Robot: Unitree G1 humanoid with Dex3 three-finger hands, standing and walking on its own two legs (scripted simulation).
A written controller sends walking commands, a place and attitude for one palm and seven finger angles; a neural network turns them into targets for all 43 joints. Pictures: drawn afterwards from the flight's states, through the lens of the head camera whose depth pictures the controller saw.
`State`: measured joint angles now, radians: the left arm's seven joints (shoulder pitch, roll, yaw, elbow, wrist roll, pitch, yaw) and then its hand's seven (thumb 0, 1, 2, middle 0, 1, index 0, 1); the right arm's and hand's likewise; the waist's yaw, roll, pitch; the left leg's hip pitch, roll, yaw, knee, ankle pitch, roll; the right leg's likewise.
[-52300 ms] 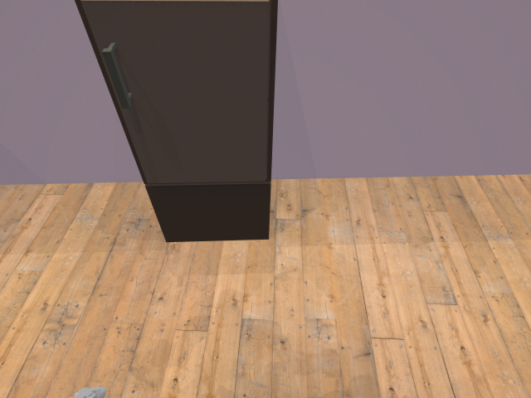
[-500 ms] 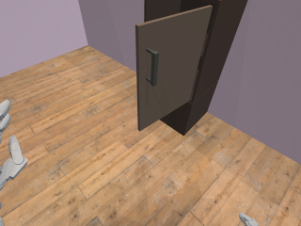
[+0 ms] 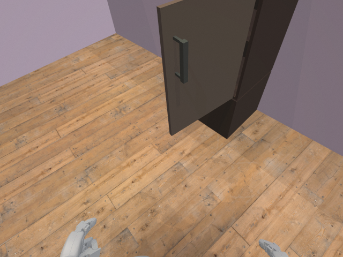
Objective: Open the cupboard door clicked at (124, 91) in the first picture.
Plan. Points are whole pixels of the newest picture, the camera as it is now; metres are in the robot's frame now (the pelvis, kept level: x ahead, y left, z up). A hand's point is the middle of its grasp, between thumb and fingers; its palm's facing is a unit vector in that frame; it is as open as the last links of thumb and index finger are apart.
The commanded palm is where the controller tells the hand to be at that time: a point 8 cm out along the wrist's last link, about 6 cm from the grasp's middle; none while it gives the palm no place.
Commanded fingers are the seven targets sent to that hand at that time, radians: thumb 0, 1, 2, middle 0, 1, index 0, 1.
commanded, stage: let the arm hang, fingers relaxed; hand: left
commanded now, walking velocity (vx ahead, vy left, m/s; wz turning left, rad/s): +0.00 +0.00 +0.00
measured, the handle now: (180, 60) +0.70 +0.00 +0.07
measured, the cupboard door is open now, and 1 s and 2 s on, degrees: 82 82 82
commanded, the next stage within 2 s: look to check the result in 0.90 s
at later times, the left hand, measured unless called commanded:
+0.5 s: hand out of the picture -0.02 +0.19 -0.16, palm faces +0.01 -0.98 -0.22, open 7.3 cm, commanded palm none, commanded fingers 0.00 0.90 0.90 -0.20 -0.30 -0.20 -0.30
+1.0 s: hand out of the picture -0.02 +0.19 -0.16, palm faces +0.00 -0.99 -0.16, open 7.4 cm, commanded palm none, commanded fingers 0.00 0.90 0.90 -0.20 -0.30 -0.20 -0.30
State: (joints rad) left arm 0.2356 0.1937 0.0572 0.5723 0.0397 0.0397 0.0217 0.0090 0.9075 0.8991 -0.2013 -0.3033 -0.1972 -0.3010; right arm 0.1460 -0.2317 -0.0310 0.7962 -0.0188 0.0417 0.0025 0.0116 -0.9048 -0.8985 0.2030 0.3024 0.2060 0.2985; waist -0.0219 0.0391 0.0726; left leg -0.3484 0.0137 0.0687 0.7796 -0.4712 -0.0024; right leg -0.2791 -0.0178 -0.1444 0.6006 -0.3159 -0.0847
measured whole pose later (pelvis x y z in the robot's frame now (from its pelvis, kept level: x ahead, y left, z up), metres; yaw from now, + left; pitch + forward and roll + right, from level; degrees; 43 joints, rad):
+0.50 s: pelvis +0.01 +0.02 +0.01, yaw -1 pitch -2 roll +0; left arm 0.30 0.14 0.00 1.18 0.01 0.00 0.03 0.01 0.92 0.90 -0.20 -0.30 -0.20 -0.30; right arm 0.31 -0.12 0.01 1.16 -0.02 0.01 -0.03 0.01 -0.91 -0.90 0.20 0.30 0.20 0.30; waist -0.01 0.05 0.05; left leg -0.14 0.00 0.08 0.39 -0.21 0.02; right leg -0.14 0.01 -0.12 0.38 -0.21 -0.05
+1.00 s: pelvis +0.00 +0.04 +0.01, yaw -2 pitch -2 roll +0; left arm 0.31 0.10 0.00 1.17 0.01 -0.01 0.03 0.01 0.91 0.90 -0.20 -0.30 -0.20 -0.30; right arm 0.33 -0.11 0.00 1.17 -0.02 0.00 -0.04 0.00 -0.91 -0.90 0.20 0.30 0.20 0.30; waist -0.01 0.02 0.04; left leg -0.15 -0.02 0.10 0.39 -0.22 0.05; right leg -0.17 -0.01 -0.10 0.40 -0.21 -0.03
